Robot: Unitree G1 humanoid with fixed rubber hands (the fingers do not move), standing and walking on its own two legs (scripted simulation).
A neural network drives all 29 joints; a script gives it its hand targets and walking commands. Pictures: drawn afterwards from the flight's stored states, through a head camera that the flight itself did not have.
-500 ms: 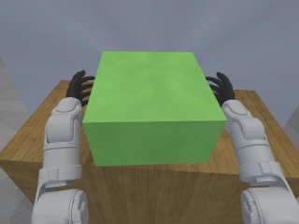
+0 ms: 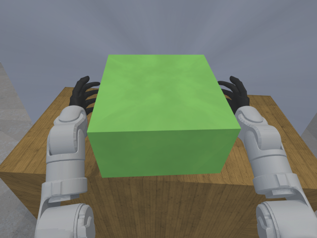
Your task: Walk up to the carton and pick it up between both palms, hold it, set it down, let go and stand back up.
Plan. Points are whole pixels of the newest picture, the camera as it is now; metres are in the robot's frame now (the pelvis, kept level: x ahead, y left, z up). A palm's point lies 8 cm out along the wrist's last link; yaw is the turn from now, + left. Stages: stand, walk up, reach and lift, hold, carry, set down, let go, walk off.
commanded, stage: hold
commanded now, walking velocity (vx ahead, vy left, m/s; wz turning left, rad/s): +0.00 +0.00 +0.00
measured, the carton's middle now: (159, 108) +0.42 +0.00 +0.16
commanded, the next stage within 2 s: none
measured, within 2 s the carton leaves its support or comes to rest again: neither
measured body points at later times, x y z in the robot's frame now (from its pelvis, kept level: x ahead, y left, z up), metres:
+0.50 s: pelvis +0.00 +0.01 +0.00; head -0.05 +0.02 +0.45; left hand +0.38 +0.19 +0.20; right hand +0.37 -0.20 +0.20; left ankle +0.02 +0.13 -0.75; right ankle +0.01 -0.12 -0.75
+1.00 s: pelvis +0.00 +0.00 +0.00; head -0.05 +0.01 +0.45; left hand +0.38 +0.19 +0.20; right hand +0.38 -0.19 +0.20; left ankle +0.02 +0.13 -0.75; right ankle +0.01 -0.12 -0.75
